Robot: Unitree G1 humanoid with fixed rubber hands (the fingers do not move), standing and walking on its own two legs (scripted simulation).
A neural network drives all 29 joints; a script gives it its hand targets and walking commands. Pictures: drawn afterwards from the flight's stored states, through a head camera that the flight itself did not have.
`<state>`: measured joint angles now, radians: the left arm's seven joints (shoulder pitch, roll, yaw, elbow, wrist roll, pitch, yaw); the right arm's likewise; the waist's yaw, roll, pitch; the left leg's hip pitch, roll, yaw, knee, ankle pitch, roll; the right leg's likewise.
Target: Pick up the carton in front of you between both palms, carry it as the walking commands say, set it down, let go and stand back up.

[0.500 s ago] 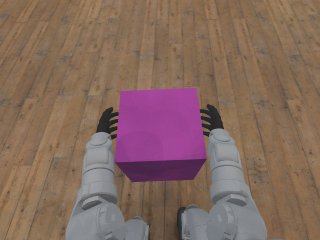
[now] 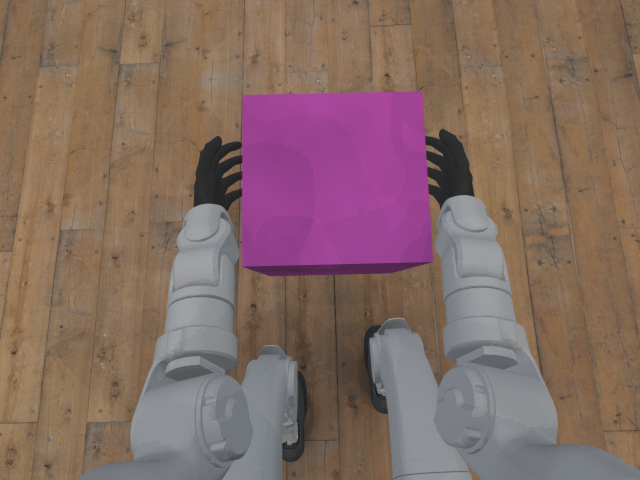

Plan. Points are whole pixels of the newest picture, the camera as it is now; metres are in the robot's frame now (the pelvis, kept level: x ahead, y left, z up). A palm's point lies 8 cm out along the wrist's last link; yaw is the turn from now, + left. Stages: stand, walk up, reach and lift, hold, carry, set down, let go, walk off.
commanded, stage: set down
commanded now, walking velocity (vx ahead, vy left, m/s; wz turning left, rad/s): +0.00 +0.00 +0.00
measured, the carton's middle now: (331, 201) +0.45 -0.03 -0.15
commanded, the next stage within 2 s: none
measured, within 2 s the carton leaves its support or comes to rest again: rests again in 1.58 s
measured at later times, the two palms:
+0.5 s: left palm (247, 210) +0.47 +0.10 -0.23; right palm (425, 203) +0.46 -0.19 -0.24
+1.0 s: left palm (270, 213) +0.51 +0.09 -0.38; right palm (417, 203) +0.50 -0.21 -0.37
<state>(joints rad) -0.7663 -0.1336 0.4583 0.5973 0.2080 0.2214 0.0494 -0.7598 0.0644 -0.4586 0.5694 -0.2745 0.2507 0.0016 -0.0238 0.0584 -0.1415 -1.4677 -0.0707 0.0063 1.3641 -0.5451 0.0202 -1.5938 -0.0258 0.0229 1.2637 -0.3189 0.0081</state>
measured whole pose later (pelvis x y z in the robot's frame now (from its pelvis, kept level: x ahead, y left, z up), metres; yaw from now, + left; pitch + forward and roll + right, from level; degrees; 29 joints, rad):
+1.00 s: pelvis -0.04 -0.01 -0.22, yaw +2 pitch +45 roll +1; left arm -1.35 0.15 0.27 0.87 0.05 0.22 0.14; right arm -1.36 -0.21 -0.40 0.86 -0.09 0.26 -0.06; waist -0.09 0.03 0.17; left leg -2.22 -0.10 0.01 2.13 -0.70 -0.01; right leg -2.37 -0.02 0.03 1.98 -0.40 0.01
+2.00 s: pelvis -0.05 -0.01 -0.25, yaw +3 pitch +38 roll +0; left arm -1.48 0.15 0.32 0.98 0.15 0.17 0.01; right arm -1.46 -0.34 -0.45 1.10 -0.07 0.16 0.04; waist -0.08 -0.01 0.36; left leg -2.21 -0.13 -0.01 2.24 -0.69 -0.02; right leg -2.34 -0.03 0.02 2.08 -0.40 0.01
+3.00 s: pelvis -0.03 -0.02 -0.12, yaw +3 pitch +47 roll +2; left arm -1.28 0.31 0.17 0.89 -0.07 0.20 0.09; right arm -1.19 -0.31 -0.32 0.84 0.07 0.17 -0.06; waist -0.08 0.03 0.03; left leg -1.98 -0.09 -0.02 1.79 -0.62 -0.02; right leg -2.11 -0.01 0.02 1.67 -0.38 0.00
